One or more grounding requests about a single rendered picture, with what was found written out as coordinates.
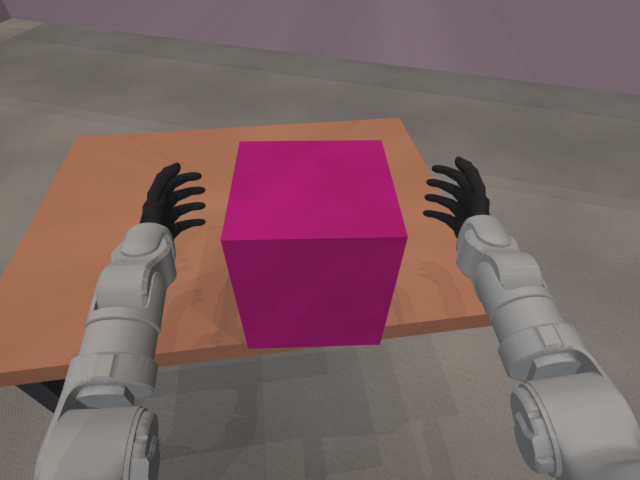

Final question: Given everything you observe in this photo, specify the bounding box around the table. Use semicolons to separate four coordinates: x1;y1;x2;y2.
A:
0;118;492;413

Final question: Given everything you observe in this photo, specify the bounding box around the robot right upper arm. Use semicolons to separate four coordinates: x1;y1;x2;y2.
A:
510;372;640;480

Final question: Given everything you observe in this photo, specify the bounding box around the robot right forearm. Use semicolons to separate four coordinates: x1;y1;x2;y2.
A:
456;215;640;441

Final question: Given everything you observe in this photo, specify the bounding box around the carton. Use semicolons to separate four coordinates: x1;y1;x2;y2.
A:
221;140;408;349

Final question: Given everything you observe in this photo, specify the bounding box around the robot left hand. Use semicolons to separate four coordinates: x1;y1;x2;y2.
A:
139;163;206;240

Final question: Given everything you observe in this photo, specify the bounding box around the robot left forearm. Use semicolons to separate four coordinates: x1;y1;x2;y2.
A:
34;222;177;480

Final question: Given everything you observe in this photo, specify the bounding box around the robot left upper arm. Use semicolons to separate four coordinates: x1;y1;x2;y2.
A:
39;406;160;480

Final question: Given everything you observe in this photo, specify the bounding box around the robot right hand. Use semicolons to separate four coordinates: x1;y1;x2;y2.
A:
423;157;490;238

